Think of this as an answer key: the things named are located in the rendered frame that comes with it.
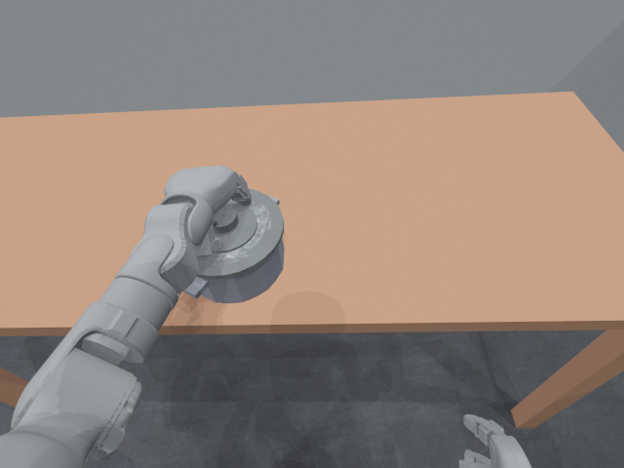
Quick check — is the robot left forearm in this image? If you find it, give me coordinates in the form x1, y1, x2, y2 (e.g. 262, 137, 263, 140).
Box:
11, 190, 213, 430

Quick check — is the left robot hand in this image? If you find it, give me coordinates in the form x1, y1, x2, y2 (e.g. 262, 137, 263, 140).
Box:
164, 166, 252, 257

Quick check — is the left robot upper arm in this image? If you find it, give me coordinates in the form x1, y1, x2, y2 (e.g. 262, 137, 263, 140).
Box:
0, 347, 142, 468

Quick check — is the lid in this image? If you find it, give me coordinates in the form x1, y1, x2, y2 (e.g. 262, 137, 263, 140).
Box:
197, 188, 284, 279

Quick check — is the pot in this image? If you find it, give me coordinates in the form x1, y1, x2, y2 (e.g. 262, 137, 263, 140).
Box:
183, 194, 285, 303

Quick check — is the table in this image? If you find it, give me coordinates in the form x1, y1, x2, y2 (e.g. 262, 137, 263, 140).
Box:
0, 92, 624, 428

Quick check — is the right robot hand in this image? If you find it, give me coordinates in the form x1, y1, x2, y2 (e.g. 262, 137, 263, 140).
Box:
459, 414, 531, 468

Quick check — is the knob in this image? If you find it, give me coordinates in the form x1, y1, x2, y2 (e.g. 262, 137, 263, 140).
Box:
213, 205, 239, 234

